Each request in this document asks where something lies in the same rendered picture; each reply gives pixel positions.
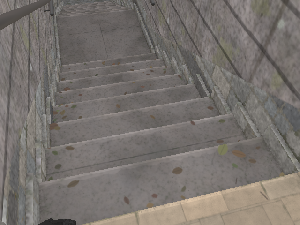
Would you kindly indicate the stairs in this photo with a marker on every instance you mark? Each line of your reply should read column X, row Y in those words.
column 128, row 134
column 89, row 8

